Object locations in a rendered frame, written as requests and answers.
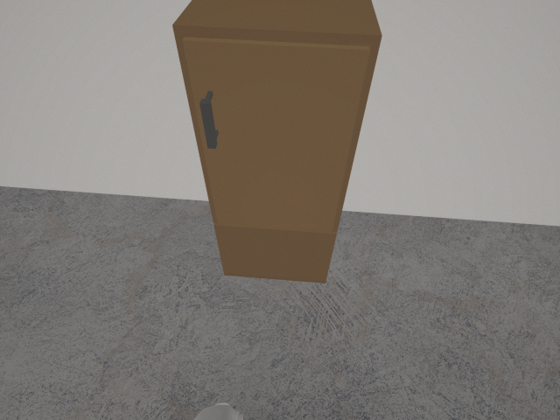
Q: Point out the cupboard door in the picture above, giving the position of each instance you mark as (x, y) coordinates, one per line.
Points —
(285, 113)

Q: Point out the handle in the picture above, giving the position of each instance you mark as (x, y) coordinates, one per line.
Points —
(208, 121)

